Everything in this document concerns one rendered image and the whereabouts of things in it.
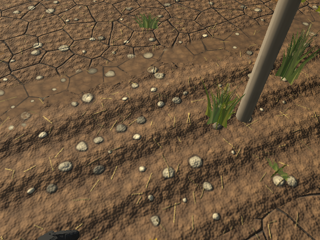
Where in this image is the left robot hand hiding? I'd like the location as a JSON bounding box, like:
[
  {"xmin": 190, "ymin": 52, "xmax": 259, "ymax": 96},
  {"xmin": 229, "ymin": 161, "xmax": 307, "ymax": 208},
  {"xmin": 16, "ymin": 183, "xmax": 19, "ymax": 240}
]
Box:
[{"xmin": 37, "ymin": 230, "xmax": 80, "ymax": 240}]

